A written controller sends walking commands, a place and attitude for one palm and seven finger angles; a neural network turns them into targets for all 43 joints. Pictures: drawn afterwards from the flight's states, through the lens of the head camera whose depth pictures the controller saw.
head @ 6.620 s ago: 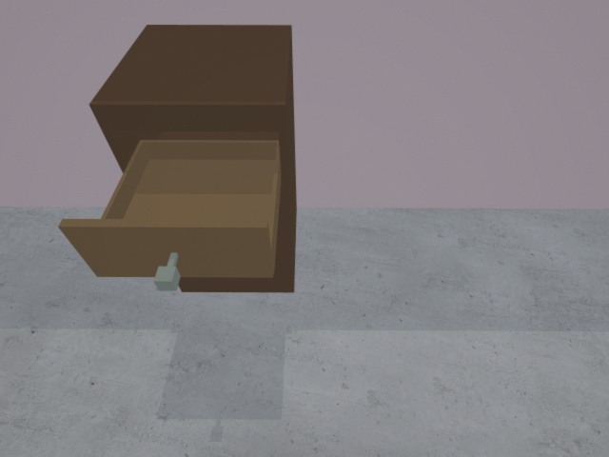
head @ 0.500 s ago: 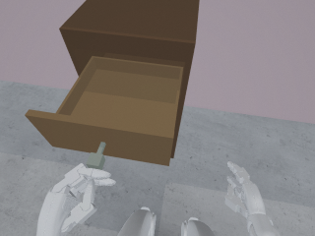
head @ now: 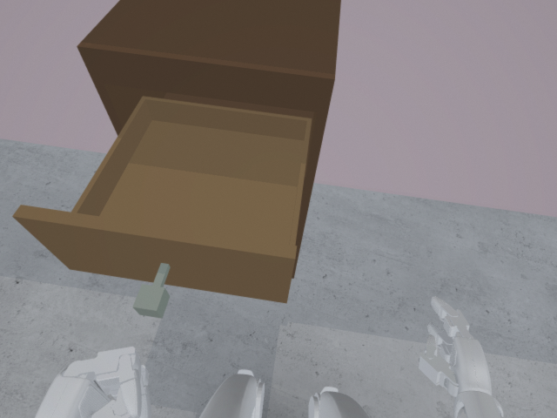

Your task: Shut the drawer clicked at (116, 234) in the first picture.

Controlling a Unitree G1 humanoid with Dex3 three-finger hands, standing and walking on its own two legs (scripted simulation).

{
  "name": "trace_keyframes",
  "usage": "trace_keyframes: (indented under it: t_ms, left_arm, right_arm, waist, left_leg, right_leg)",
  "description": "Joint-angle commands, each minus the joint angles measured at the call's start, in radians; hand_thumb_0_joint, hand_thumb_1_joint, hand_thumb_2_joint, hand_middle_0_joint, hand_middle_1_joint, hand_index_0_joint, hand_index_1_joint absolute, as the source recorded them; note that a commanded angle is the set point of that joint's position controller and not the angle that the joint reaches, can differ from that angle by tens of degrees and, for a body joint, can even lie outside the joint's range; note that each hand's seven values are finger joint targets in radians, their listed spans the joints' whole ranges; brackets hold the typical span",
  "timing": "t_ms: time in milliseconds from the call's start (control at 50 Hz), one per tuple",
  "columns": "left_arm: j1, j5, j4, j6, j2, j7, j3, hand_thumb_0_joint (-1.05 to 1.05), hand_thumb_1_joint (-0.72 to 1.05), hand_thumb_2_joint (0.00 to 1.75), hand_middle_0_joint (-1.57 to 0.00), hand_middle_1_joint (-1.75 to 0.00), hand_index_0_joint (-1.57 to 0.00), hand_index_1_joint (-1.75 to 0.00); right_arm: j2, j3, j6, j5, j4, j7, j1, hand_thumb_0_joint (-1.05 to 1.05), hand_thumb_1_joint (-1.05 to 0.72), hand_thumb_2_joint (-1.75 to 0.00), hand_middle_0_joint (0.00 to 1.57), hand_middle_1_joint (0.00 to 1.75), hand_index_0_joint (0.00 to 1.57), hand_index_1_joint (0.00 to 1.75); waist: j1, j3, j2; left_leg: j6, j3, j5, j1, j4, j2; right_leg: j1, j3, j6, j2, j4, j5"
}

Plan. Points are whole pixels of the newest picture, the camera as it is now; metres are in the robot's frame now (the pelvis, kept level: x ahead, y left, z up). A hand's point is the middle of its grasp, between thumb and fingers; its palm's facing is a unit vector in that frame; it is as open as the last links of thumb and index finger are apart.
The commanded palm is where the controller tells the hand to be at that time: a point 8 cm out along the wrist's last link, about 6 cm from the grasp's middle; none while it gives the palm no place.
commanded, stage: raise the hand and make a fist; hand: left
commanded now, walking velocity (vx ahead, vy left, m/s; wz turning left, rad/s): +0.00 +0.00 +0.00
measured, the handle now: (156, 289) +0.29 +0.21 -0.02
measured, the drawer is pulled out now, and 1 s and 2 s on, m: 0.30 0.30 0.30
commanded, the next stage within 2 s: bring the fist close to the handle in 0.72 s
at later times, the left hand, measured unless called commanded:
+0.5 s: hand out of the picture +0.12 +0.18 +0.08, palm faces -0.01 -1.00 -0.02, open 3.2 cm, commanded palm +0.07 +0.23 +0.08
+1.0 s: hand (136, 415) +0.13 +0.17 +0.06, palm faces -0.04 -1.00 -0.02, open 3.2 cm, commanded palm +0.09 +0.23 +0.06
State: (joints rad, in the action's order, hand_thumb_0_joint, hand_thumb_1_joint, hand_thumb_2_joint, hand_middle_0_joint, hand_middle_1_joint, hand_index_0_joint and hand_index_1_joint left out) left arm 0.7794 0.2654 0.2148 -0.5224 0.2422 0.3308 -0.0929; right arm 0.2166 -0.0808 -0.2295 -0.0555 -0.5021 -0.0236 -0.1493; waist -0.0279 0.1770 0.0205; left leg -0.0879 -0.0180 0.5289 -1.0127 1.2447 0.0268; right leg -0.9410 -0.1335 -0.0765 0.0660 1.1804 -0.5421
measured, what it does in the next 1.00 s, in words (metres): stands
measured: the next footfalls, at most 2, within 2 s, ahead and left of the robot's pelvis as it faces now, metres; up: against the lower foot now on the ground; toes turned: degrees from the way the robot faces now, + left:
none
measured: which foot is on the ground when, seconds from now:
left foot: down 0.00-1.00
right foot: down 0.00-1.00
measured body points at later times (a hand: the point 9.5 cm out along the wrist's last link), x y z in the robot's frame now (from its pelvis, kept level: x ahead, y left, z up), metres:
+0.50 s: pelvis -0.01 +0.02 +0.01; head +0.03 +0.03 +0.46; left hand +0.12 +0.24 +0.08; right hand +0.20 -0.20 -0.04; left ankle +0.04 +0.06 -0.63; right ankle +0.02 -0.08 -0.63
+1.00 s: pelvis +0.00 +0.02 +0.00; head +0.05 +0.03 +0.45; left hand +0.13 +0.22 +0.06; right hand +0.22 -0.20 -0.05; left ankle +0.04 +0.06 -0.63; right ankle +0.02 -0.08 -0.63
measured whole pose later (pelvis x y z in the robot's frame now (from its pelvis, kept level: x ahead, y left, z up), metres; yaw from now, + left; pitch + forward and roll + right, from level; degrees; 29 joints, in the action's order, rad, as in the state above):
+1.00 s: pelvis +0.00 +0.02 +0.00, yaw +0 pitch +17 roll -4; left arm 0.83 0.19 0.31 -0.44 0.21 0.21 0.00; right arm 0.19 -0.02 -0.14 -0.05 -0.40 0.00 -0.20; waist -0.02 0.20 0.04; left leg -0.11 -0.03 0.52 -1.01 1.24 0.04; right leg -0.94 -0.12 -0.05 0.05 1.18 -0.54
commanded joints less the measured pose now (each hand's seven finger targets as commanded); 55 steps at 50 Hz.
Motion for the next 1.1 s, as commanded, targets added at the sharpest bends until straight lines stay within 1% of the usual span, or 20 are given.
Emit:
trace_keyframes:
  t_ms: [0, 40, 60, 100, 140, 160, 260, 280, 320, 340, 420, 500, 560, 660, 700, 740, 800, 880, 960, 1080]
  left_arm:
    - [0.197, 0.055, 0.272, -0.025, 0.054, -0.053, -0.117, 0.00, 0.90, 0.90, -1.40, -1.60, -1.40, -1.60]
    - [0.184, 0.049, 0.238, 0.032, 0.023, -0.037, -0.057, 0.00, 0.90, 0.90, -1.40, -1.60, -1.40, -1.60]
    - [0.196, 0.040, 0.189, 0.063, 0.018, -0.028, -0.042, 0.00, 0.90, 0.90, -1.40, -1.60, -1.40, -1.60]
    - [0.145, 0.022, 0.189, 0.095, 0.020, -0.007, 0.010, 0.00, 0.90, 0.90, -1.40, -1.60, -1.40, -1.60]
    - [0.114, 0.009, 0.202, 0.106, 0.041, -0.002, 0.021, 0.00, 0.90, 0.90, -1.40, -1.60, -1.40, -1.60]
    - [0.092, 0.006, 0.224, 0.099, 0.079, -0.016, -0.011, 0.00, 0.90, 0.90, -1.40, -1.60, -1.40, -1.60]
    - [0.115, 0.003, 0.336, 0.025, 0.102, -0.100, -0.070, 0.00, 0.90, 0.90, -1.40, -1.60, -1.40, -1.60]
    - [0.144, 0.003, 0.353, 0.014, 0.067, -0.112, -0.044, 0.00, 0.90, 0.90, -1.40, -1.60, -1.40, -1.60]
    - [0.144, 0.005, 0.343, -0.002, 0.054, -0.120, -0.030, 0.00, 0.90, 0.90, -1.40, -1.60, -1.40, -1.60]
    - [0.134, 0.003, 0.327, -0.006, 0.046, -0.115, -0.012, 0.00, 0.90, 0.90, -1.40, -1.60, -1.40, -1.60]
    - [0.161, -0.012, 0.272, 0.018, 0.012, -0.075, 0.047, 0.00, 0.90, 0.90, -1.40, -1.60, -1.40, -1.60]
    - [0.180, -0.028, 0.342, 0.057, 0.031, -0.077, 0.062, 0.00, 0.90, 0.90, -1.40, -1.60, -1.40, -1.60]
    - [0.226, -0.040, 0.369, 0.067, 0.080, -0.128, -0.010, 0.00, 0.90, 0.90, -1.40, -1.60, -1.40, -1.60]
    - [0.233, -0.044, 0.364, 0.040, 0.019, -0.169, 0.026, 0.00, 0.90, 0.90, -1.40, -1.60, -1.40, -1.60]
    - [0.216, -0.047, 0.354, 0.030, -0.013, -0.156, 0.078, 0.00, 0.90, 0.90, -1.40, -1.60, -1.40, -1.60]
    - [0.202, -0.045, 0.360, 0.019, -0.017, -0.137, 0.101, 0.00, 0.90, 0.90, -1.40, -1.60, -1.40, -1.60]
    - [0.203, -0.055, 0.348, 0.015, 0.029, -0.120, 0.073, 0.00, 0.90, 0.90, -1.40, -1.60, -1.40, -1.60]
    - [0.148, -0.067, 0.305, 0.013, 0.036, -0.126, 0.049, 0.00, 0.90, 0.90, -1.40, -1.60, -1.40, -1.60]
    - [0.127, -0.049, 0.277, -0.001, 0.051, -0.139, -0.003, 0.00, 0.90, 0.90, -1.40, -1.60, -1.40, -1.60]
    - [0.087, -0.031, 0.265, -0.016, 0.014, -0.107, 0.045, 0.00, 0.90, 0.90, -1.40, -1.60, -1.40, -1.60]
  right_arm:
    - [0.089, -0.026, -0.033, -0.010, 0.190, 0.009, 0.032, 0.00, -0.90, -0.90, 0.20, 0.30, 0.20, 0.30]
    - [0.097, -0.017, -0.022, -0.017, 0.200, 0.010, 0.047, 0.00, -0.90, -0.90, 0.20, 0.30, 0.20, 0.30]
    - [0.098, -0.012, -0.013, -0.020, 0.201, 0.005, 0.059, 0.00, -0.90, -0.90, 0.20, 0.30, 0.20, 0.30]
    - [0.112, -0.001, -0.006, -0.024, 0.216, 0.001, 0.062, 0.00, -0.90, -0.90, 0.20, 0.30, 0.20, 0.30]
    - [0.119, 0.008, -0.008, -0.023, 0.230, -0.004, 0.066, 0.00, -0.90, -0.90, 0.20, 0.30, 0.20, 0.30]
    - [0.119, 0.011, -0.008, -0.019, 0.230, -0.007, 0.072, 0.00, -0.90, -0.90, 0.20, 0.30, 0.20, 0.30]
    - [0.104, 0.011, -0.008, -0.001, 0.243, 0.005, 0.034, 0.00, -0.90, -0.90, 0.20, 0.30, 0.20, 0.30]
    - [0.097, 0.012, -0.010, 0.002, 0.249, 0.012, 0.028, 0.00, -0.90, -0.90, 0.20, 0.30, 0.20, 0.30]
    - [0.100, 0.011, -0.011, 0.002, 0.248, 0.022, 0.026, 0.00, -0.90, -0.90, 0.20, 0.30, 0.20, 0.30]
    - [0.103, 0.012, -0.012, 0.000, 0.245, 0.024, 0.027, 0.00, -0.90, -0.90, 0.20, 0.30, 0.20, 0.30]
    - [0.120, 0.008, -0.012, -0.011, 0.253, 0.022, 0.032, 0.00, -0.90, -0.90, 0.20, 0.30, 0.20, 0.30]
    - [0.122, 0.004, -0.012, -0.014, 0.272, 0.018, 0.028, 0.00, -0.90, -0.90, 0.20, 0.30, 0.20, 0.30]
    - [0.108, -0.005, 0.007, -0.009, 0.266, 0.014, 0.026, 0.00, -0.90, -0.90, 0.20, 0.30, 0.20, 0.30]
    - [0.096, -0.002, 0.025, 0.000, 0.270, 0.024, 0.031, 0.00, -0.90, -0.90, 0.20, 0.30, 0.20, 0.30]
    - [0.103, 0.001, 0.022, -0.001, 0.275, 0.029, 0.022, 0.00, -0.90, -0.90, 0.20, 0.30, 0.20, 0.30]
    - [0.110, 0.002, 0.011, -0.001, 0.279, 0.030, 0.020, 0.00, -0.90, -0.90, 0.20, 0.30, 0.20, 0.30]
    - [0.113, -0.004, 0.010, -0.005, 0.275, 0.023, 0.010, 0.00, -0.90, -0.90, 0.20, 0.30, 0.20, 0.30]
    - [0.110, 0.000, 0.023, 0.001, 0.265, 0.015, 0.011, 0.00, -0.90, -0.90, 0.20, 0.30, 0.20, 0.30]
    - [0.104, 0.002, 0.033, 0.006, 0.256, 0.013, 0.017, 0.00, -0.90, -0.90, 0.20, 0.30, 0.20, 0.30]
    - [0.110, 0.004, 0.021, 0.006, 0.242, 0.018, 0.013, 0.00, -0.90, -0.90, 0.20, 0.30, 0.20, 0.30]
  waist:
    - [-0.016, 0.241, 0.097]
    - [0.014, 0.166, 0.050]
    - [0.028, 0.127, -0.003]
    - [0.051, 0.045, -0.022]
    - [0.054, -0.006, -0.020]
    - [0.042, -0.003, -0.006]
    - [-0.010, 0.089, 0.092]
    - [-0.012, 0.101, 0.118]
    - [0.000, 0.101, 0.102]
    - [0.017, 0.089, 0.073]
    - [0.036, 0.074, -0.002]
    - [0.018, 0.111, 0.024]
    - [-0.019, 0.137, 0.048]
    - [-0.006, 0.080, 0.045]
    - [0.020, 0.063, 0.023]
    - [0.028, 0.069, 0.023]
    - [0.026, 0.093, -0.015]
    - [0.023, 0.089, 0.028]
    - [0.009, 0.141, 0.025]
    - [0.026, 0.191, 0.052]
  left_leg:
    - [0.068, 0.101, -0.353, 0.295, -0.251, -0.032]
    - [0.062, 0.114, -0.284, 0.275, -0.273, -0.034]
    - [0.051, 0.119, -0.245, 0.240, -0.272, -0.035]
    - [0.048, 0.132, -0.153, 0.208, -0.295, -0.036]
    - [0.046, 0.142, -0.063, 0.185, -0.313, -0.037]
    - [0.046, 0.141, -0.055, 0.178, -0.310, -0.034]
    - [0.077, 0.153, -0.062, 0.252, -0.340, -0.040]
    - [0.086, 0.157, -0.072, 0.276, -0.349, -0.041]
    - [0.088, 0.166, -0.064, 0.267, -0.344, -0.041]
    - [0.082, 0.169, -0.052, 0.253, -0.332, -0.042]
    - [0.069, 0.172, -0.015, 0.210, -0.320, -0.042]
    - [0.077, 0.184, -0.050, 0.251, -0.340, -0.044]
    - [0.093, 0.177, -0.132, 0.271, -0.344, -0.047]
    - [0.100, 0.175, -0.122, 0.257, -0.341, -0.046]
    - [0.095, 0.180, -0.095, 0.250, -0.328, -0.048]
    - [0.091, 0.185, -0.064, 0.240, -0.320, -0.047]
    - [0.087, 0.182, -0.080, 0.228, -0.302, -0.046]
    - [0.090, 0.179, -0.068, 0.200, -0.276, -0.043]
    - [0.086, 0.161, -0.117, 0.178, -0.241, -0.034]
    - [0.077, 0.148, -0.217, 0.190, -0.191, -0.036]
  right_leg:
    - [0.195, 0.100, 0.034, -0.032, -0.220, 0.218]
    - [0.177, 0.093, 0.042, -0.032, -0.254, 0.176]
    - [0.173, 0.105, 0.047, -0.032, -0.272, 0.152]
    - [0.140, 0.096, 0.044, -0.030, -0.289, 0.076]
    - [0.115, 0.101, 0.039, -0.031, -0.302, -0.006]
    - [0.121, 0.109, 0.034, -0.033, -0.299, -0.018]
    - [0.096, 0.076, 0.020, -0.019, -0.232, 0.008]
    - [0.087, 0.067, 0.019, -0.017, -0.220, 0.014]
    - [0.072, 0.063, 0.021, -0.017, -0.215, 0.012]
    - [0.059, 0.062, 0.024, -0.019, -0.220, 0.005]
    - [0.066, 0.074, 0.031, -0.023, -0.234, -0.014]
    - [0.083, 0.073, 0.031, -0.026, -0.220, 0.019]
    - [0.098, 0.064, 0.026, -0.021, -0.201, 0.054]
    - [0.067, 0.050, 0.026, -0.018, -0.192, 0.038]
    - [0.039, 0.047, 0.031, -0.019, -0.193, 0.028]
    - [0.030, 0.057, 0.033, -0.022, -0.195, 0.018]
    - [0.040, 0.071, 0.032, -0.021, -0.194, 0.029]
    - [0.000, 0.073, 0.030, -0.022, -0.157, 0.022]
    - [0.018, 0.074, 0.025, -0.021, -0.142, 0.047]
    - [0.015, 0.079, 0.026, -0.020, -0.130, 0.103]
